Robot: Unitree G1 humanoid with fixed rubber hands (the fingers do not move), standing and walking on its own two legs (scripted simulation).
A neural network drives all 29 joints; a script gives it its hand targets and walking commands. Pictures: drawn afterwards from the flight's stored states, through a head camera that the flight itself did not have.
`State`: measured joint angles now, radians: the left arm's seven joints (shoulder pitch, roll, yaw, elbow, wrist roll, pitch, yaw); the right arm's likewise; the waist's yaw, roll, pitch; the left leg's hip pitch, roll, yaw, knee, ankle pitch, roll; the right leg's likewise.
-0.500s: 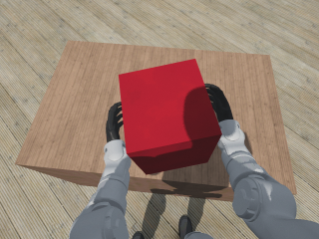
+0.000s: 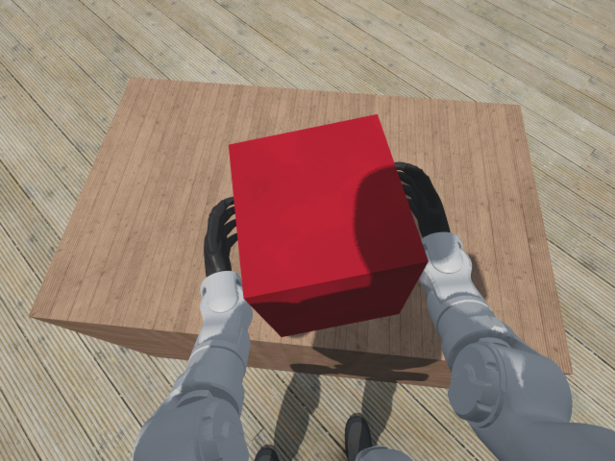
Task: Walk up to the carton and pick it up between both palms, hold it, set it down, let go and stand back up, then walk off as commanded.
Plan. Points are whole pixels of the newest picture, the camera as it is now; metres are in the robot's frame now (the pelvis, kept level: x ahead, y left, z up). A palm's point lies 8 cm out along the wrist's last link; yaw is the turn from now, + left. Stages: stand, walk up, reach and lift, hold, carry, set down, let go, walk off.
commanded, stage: set down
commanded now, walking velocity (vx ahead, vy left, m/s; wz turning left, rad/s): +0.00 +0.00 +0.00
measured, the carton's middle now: (323, 239) +0.40 -0.02 -0.06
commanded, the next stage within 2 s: none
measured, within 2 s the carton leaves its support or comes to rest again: rests again in 0.68 s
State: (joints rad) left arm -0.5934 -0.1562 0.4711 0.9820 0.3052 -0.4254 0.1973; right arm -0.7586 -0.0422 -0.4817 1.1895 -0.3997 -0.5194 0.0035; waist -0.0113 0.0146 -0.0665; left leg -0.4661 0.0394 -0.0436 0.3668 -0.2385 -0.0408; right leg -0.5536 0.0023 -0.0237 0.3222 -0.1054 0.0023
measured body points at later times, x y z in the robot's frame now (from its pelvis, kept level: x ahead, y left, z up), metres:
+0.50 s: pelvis +0.00 +0.00 +0.00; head +0.13 +0.00 +0.43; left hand +0.38 +0.13 -0.04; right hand +0.42 -0.16 -0.01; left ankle -0.06 +0.14 -0.74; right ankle +0.01 -0.12 -0.74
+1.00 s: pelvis +0.00 +0.00 +0.00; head +0.13 +0.00 +0.43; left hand +0.39 +0.13 -0.04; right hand +0.41 -0.17 -0.03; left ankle -0.06 +0.14 -0.74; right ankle +0.01 -0.12 -0.74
